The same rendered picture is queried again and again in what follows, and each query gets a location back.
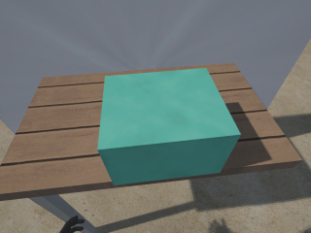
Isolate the carton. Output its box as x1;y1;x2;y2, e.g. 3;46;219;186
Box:
97;68;241;185

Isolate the left robot hand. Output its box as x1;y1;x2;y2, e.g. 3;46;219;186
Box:
59;216;85;233

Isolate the table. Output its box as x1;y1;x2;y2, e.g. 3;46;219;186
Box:
0;62;302;233

